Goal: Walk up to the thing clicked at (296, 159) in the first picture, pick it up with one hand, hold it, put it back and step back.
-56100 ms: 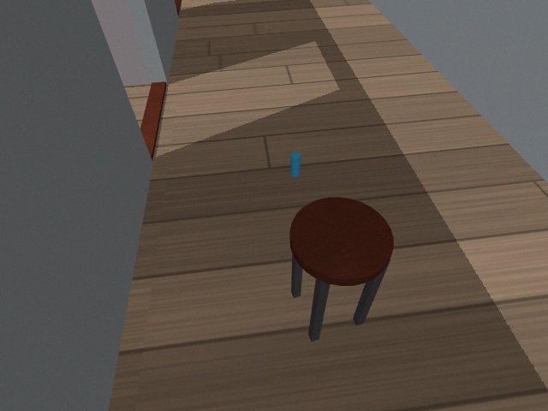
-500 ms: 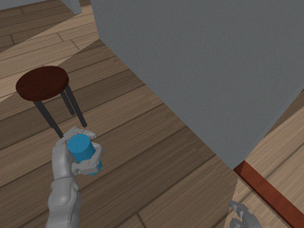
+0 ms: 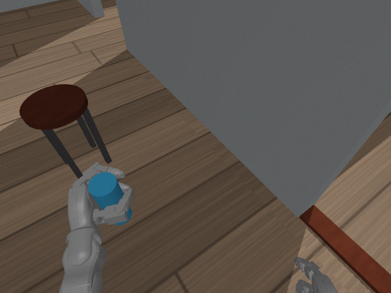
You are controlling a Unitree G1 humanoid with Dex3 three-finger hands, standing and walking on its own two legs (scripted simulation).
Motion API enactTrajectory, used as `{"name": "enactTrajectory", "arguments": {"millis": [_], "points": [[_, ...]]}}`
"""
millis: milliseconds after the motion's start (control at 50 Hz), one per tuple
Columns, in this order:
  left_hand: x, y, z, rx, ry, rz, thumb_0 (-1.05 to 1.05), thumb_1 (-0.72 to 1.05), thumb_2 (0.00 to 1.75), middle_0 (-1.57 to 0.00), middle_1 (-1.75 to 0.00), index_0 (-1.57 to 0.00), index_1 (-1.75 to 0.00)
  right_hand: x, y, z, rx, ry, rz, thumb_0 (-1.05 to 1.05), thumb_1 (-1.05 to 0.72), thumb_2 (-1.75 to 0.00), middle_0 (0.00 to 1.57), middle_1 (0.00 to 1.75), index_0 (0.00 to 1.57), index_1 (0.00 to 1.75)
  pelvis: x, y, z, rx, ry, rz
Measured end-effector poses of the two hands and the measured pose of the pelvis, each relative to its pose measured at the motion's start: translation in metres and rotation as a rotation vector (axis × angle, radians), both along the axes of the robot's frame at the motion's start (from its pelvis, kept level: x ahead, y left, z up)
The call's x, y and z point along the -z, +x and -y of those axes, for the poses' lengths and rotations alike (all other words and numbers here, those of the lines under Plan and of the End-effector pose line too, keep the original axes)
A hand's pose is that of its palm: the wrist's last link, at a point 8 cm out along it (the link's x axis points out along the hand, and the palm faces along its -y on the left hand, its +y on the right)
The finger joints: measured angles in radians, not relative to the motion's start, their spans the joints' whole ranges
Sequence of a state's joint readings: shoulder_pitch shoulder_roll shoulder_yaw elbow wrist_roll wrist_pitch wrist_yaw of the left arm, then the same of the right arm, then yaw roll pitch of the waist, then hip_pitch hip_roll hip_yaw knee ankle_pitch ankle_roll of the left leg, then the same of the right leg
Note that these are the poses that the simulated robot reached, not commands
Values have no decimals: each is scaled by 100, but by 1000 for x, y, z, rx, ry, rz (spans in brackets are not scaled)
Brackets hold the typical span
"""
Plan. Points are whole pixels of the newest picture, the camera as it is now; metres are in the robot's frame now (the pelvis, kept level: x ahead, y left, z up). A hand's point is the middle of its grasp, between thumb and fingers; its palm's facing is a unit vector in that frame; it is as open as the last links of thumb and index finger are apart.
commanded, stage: crouch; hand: left
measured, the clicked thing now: (112, 200) +0.31 +0.19 +0.04
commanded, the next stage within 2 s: lower in 2.00 s
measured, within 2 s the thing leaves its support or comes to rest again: neither
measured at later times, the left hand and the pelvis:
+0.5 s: hand (121, 223) +0.32 +0.20 -0.09, palm faces +0.25 -0.97 -0.01, open 6.8 cm; pelvis -0.02 +0.00 -0.08, yaw -1 degrees
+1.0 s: hand (130, 253) +0.32 +0.23 -0.34, palm faces +0.27 -0.96 -0.02, open 6.7 cm; pelvis -0.06 +0.00 -0.29, yaw -4 degrees
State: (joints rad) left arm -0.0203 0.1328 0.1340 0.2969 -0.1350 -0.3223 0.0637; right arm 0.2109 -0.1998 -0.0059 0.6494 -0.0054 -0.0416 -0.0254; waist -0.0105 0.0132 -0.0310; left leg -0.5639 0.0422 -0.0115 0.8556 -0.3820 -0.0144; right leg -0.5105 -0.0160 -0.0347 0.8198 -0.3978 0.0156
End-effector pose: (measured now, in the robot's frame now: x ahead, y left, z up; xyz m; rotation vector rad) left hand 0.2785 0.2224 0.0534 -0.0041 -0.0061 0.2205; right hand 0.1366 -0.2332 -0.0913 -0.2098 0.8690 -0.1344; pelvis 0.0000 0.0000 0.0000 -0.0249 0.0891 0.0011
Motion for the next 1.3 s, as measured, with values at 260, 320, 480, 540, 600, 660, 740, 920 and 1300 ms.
{"name": "enactTrajectory", "arguments": {"millis": [260,320,480,540,600,660,740,920,1300], "points": [[34,-3,-4,-14,-3,-37,3,-1,113,-90,-112,-92,-111,13,-5,8,-5,-8,-22,1,-88,-90,20,30,20,29,11,-6,4,0,3,-50],[56,-3,-8,-21,-4,-52,3,-1,113,-90,-112,-92,-111,22,-8,13,-11,-20,-40,1,-87,-90,20,30,20,29,21,-9,5,1,2,-87],[131,2,-22,-37,5,-22,3,-1,114,-90,-112,-92,-111,76,-16,28,-32,-64,-95,1,-88,-90,20,30,20,29,75,-16,5,7,-6,-246],[164,5,-26,-29,12,-11,3,-1,114,-90,-112,-92,-111,106,-16,32,-40,-74,-117,1,-88,-90,20,30,20,29,104,-19,4,12,-11,-304],[197,8,-29,-26,16,-5,3,-1,114,-90,-112,-92,-111,138,-16,33,-49,-75,-140,1,-88,-90,20,30,20,29,133,-23,4,17,-15,-352],[228,9,-32,-29,19,-9,3,-2,114,-90,-112,-92,-111,169,-15,30,-60,-69,-163,1,-89,-90,19,30,20,29,158,-27,3,24,-18,-392],[266,7,-37,-44,12,-13,3,-2,114,-90,-112,-92,-111,207,-15,24,-83,-56,-193,1,-90,-90,19,30,20,29,189,-33,2,33,-22,-434],[351,2,-51,-55,20,-23,3,-1,114,-90,-112,-92,-111,284,-27,18,-134,-59,-238,1,-90,-91,20,30,20,29,259,-54,2,44,-27,-479],[480,5,-61,-35,7,-31,3,-2,114,-90,-111,-92,-110,396,-81,33,-123,-118,-351,1,-90,-90,20,30,20,29,375,-77,1,73,-36,-430]]}}
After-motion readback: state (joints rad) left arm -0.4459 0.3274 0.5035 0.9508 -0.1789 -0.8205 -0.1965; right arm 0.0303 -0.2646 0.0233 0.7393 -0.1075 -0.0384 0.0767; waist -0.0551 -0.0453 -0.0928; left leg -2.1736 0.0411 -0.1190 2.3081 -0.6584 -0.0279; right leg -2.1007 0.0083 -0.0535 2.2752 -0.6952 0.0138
